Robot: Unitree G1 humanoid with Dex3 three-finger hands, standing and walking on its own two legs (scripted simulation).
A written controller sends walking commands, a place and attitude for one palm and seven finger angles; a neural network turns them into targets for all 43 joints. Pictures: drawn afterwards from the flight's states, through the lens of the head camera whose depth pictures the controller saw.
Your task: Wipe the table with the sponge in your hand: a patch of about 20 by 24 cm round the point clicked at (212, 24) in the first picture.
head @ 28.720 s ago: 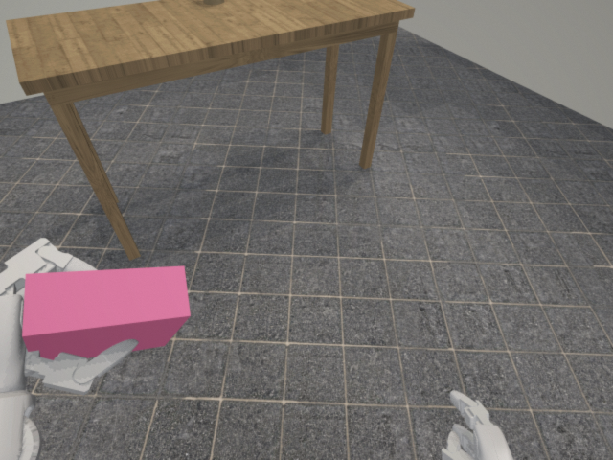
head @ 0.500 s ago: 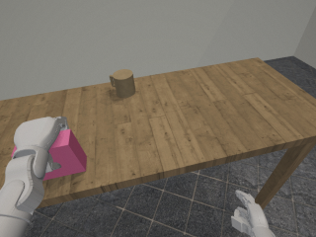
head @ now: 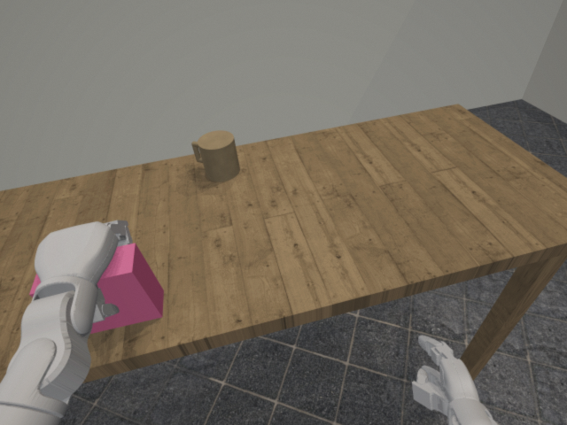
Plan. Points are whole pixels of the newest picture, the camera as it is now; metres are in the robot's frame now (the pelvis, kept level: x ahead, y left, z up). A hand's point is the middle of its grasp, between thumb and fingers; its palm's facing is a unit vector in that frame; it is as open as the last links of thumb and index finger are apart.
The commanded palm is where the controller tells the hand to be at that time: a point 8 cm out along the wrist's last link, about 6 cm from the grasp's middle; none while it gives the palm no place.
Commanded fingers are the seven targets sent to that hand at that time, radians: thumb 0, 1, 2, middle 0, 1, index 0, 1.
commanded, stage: wipe forward along the first lane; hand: left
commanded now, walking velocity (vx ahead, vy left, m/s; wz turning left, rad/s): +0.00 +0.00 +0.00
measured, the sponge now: (112, 299) +0.25 +0.31 +0.06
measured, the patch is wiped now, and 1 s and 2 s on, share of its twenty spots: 0.05 0.30 0.55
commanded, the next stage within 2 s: slide across to the middle lane in 1.52 s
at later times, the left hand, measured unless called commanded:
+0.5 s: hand (102, 250) +0.29 +0.32 +0.12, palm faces -0.09 -0.01 -1.00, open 9.5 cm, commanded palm +0.28 +0.33 +0.15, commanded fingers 0.00 0.10 1.30 -1.20 -1.60 -1.20 -1.60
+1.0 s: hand (104, 227) +0.34 +0.35 +0.11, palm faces -0.15 +0.02 -0.99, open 9.6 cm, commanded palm +0.34 +0.35 +0.15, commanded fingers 0.00 0.10 1.30 -1.20 -1.60 -1.20 -1.60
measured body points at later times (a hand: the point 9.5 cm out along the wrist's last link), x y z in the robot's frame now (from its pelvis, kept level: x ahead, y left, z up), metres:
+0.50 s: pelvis -0.01 -0.02 -0.01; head -0.02 -0.06 +0.44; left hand +0.29 +0.32 +0.17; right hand +0.16 -0.27 -0.12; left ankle +0.05 +0.11 -0.74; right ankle -0.01 -0.10 -0.74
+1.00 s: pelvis -0.01 -0.02 -0.01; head -0.01 -0.05 +0.44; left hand +0.34 +0.34 +0.17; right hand +0.09 -0.29 -0.14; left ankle +0.06 +0.11 -0.74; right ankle -0.01 -0.10 -0.74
